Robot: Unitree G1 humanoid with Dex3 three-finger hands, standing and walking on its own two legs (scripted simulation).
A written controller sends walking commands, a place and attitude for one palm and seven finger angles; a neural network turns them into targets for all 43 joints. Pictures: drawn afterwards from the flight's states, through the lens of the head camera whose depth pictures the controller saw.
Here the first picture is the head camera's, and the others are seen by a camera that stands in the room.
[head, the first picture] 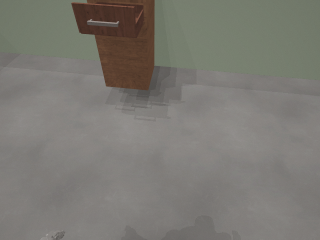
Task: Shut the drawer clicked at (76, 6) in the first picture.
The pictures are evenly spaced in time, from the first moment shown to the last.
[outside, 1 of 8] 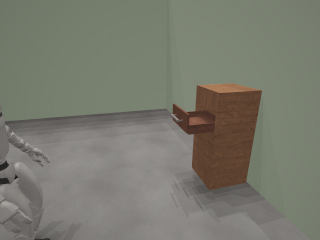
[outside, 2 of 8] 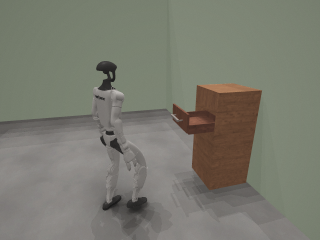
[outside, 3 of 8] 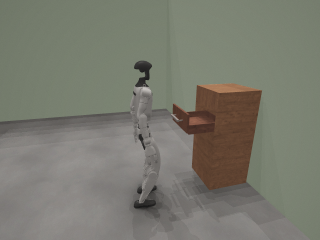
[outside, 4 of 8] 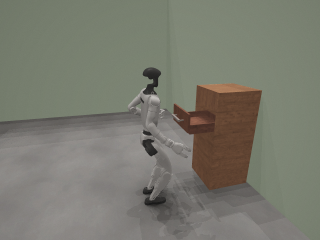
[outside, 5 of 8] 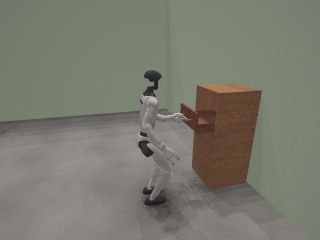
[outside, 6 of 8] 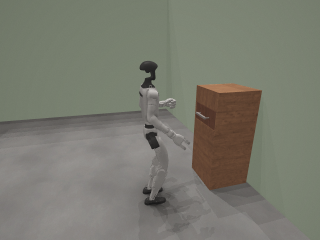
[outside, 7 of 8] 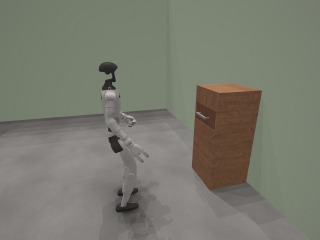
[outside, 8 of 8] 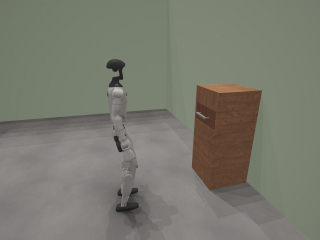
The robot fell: no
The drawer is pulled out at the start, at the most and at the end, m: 0.28 0.28 0.00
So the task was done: yes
